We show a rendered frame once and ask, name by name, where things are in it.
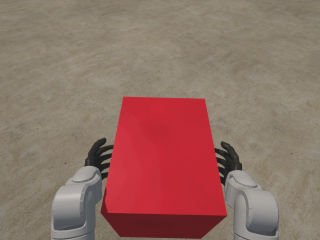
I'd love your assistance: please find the left robot forearm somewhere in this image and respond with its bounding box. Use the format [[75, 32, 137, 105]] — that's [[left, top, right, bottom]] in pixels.
[[50, 166, 103, 240]]

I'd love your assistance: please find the right robot forearm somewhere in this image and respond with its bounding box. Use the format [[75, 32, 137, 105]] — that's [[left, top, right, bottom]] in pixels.
[[224, 170, 279, 240]]

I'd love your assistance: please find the carton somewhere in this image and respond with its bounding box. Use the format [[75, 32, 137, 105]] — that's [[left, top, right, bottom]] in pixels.
[[100, 96, 228, 239]]

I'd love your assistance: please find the robot left hand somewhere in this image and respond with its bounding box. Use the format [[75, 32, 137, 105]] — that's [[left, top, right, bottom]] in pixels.
[[84, 138, 114, 180]]

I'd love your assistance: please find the robot right hand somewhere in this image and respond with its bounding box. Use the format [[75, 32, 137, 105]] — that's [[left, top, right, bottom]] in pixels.
[[214, 141, 242, 186]]

